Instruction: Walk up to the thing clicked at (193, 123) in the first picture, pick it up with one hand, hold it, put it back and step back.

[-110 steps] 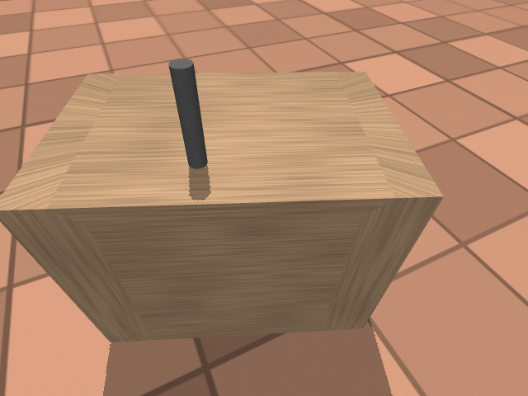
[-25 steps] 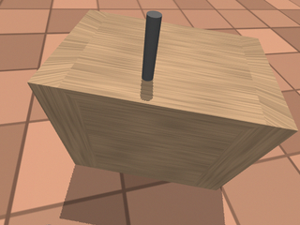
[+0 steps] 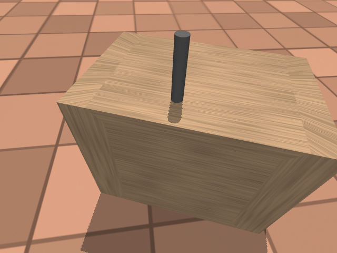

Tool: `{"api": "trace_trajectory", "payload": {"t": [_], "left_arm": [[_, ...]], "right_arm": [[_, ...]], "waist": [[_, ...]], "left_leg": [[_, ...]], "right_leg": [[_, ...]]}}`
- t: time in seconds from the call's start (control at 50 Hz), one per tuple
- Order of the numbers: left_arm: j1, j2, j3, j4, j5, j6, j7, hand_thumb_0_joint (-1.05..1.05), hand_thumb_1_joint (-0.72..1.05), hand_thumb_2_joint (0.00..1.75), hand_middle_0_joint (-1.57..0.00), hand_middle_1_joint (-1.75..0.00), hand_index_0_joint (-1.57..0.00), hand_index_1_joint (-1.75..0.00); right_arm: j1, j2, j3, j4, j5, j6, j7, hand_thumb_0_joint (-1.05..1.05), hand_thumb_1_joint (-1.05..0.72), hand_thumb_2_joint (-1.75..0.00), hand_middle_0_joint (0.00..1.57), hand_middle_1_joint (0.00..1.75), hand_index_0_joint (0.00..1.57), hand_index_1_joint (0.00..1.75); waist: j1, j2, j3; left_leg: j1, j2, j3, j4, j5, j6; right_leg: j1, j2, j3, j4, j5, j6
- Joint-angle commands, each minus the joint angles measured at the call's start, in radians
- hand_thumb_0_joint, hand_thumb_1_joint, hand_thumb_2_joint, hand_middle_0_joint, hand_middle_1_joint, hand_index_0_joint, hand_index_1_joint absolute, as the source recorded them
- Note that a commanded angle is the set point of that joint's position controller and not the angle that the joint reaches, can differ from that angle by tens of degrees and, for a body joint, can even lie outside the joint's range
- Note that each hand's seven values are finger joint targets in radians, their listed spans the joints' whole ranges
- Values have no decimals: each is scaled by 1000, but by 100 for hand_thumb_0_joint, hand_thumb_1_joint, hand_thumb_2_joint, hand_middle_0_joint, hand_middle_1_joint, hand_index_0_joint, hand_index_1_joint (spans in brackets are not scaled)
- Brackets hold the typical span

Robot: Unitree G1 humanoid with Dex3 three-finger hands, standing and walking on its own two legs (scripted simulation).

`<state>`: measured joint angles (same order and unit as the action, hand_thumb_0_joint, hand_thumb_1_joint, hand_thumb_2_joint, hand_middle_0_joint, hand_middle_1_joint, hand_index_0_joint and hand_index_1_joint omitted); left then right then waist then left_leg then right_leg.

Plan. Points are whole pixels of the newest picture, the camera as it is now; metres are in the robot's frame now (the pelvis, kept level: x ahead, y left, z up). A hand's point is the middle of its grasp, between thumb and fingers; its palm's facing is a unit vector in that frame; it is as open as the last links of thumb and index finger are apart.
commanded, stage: walk up
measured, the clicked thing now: (179, 70) +0.66 -0.01 +0.10
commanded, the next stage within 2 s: stand in 0.88 s
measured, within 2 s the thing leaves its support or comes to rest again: neither
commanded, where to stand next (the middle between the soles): +0.02 +0.00 m, yaw -1 degrees
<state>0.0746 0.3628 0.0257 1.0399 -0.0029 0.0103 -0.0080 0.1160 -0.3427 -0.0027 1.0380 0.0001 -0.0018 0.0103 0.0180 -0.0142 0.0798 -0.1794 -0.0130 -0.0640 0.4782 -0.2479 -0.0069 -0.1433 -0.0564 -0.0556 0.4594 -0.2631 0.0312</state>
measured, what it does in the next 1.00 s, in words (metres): stands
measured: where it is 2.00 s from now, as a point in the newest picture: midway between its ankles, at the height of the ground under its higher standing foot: outside the picture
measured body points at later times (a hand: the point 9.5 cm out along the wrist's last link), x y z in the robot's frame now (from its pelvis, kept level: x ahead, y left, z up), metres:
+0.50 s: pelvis -0.01 -0.01 +0.01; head +0.01 +0.00 +0.45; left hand +0.05 +0.30 -0.13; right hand +0.10 -0.30 -0.12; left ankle +0.01 +0.13 -0.74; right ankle -0.01 -0.14 -0.74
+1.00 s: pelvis +0.00 -0.02 +0.01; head +0.01 -0.01 +0.46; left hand +0.06 +0.29 -0.13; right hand +0.10 -0.31 -0.12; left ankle +0.01 +0.13 -0.74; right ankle -0.01 -0.14 -0.74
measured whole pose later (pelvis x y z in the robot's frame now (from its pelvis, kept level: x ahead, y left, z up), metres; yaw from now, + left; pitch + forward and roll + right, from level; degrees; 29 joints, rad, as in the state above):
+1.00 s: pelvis +0.00 -0.02 +0.01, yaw +2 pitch -2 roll -1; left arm 0.09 0.35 0.03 1.11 0.01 0.01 -0.01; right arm 0.10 -0.35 0.00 1.09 -0.01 0.00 0.00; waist 0.02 -0.01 0.06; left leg -0.16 0.01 -0.11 0.39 -0.19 -0.03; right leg -0.10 -0.04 -0.11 0.36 -0.21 0.01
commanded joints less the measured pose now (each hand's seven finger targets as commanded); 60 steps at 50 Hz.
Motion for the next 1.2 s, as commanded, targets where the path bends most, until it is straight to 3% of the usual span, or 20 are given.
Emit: {"api": "trace_trajectory", "payload": {"t": [0.0,0.14,0.22,0.42,0.82,0.84,0.86,0.88,1.18], "left_arm": [[-47,204,40,-41,3,-30,11,0,90,90,-20,-30,-20,-30],[-49,212,42,-12,8,-29,8,0,90,90,-20,-30,-20,-30],[-56,206,42,0,8,-27,6,0,90,90,-20,-30,-20,-30],[-45,212,50,15,13,-31,6,0,90,90,-20,-30,-20,-30],[-40,214,67,4,13,-26,9,0,90,90,-20,-30,-20,-30],[-44,215,67,0,14,-26,9,0,90,90,-20,-30,-20,-30],[-4,201,47,18,15,-25,10,0,90,90,-20,-30,-20,-30],[-19,203,48,16,17,-25,9,0,90,90,-20,-30,-20,-30],[5,210,34,23,12,-37,10,0,90,90,-20,-30,-20,-30]], "right_arm": [[-55,-233,-45,-39,-3,-31,-16,0,-90,-90,20,30,20,30],[-79,-227,-45,-22,-4,-29,-18,0,-90,-90,20,30,20,30],[-81,-227,-45,-13,-5,-25,-17,0,-90,-90,20,30,20,30],[-79,-231,-46,-2,-4,-21,-15,0,-90,-90,20,30,20,30],[-59,-224,-45,-5,-3,-17,-17,0,-90,-90,20,30,20,30],[-56,-225,-45,-6,-4,-18,-17,0,-90,-90,20,30,20,30],[-58,-203,-34,-2,-12,-18,-20,0,-90,-90,20,30,20,30],[-50,-205,-33,-2,-14,-17,-21,0,-90,-90,20,30,20,30],[-49,-225,-31,0,-10,-28,-25,0,-90,-90,20,30,20,30]], "waist": [[-3,64,-122],[-4,62,-135],[-9,62,-91],[-14,24,-101],[-9,14,-107],[-10,15,-112],[3,28,-114],[-8,31,-95],[-1,30,-131]], "left_leg": [[-5,110,-100,-121,250,42],[-19,112,-100,-144,229,38],[-49,108,-112,-165,153,34],[-32,97,-108,-140,155,34],[-41,86,-108,-106,282,33],[-40,84,-104,-101,278,33],[-1,101,-102,-134,220,22],[-15,99,-102,-138,194,21],[44,123,-87,-159,321,19]], "right_leg": [[85,-75,69,-102,145,-62],[114,-77,58,-121,147,-57],[88,-75,58,-144,78,-56],[71,-88,63,-168,65,-59],[95,-94,39,-142,126,-61],[98,-97,41,-141,124,-63],[69,-103,67,-185,59,-62],[71,-101,71,-192,37,-60],[112,-91,64,-165,214,-49]]}}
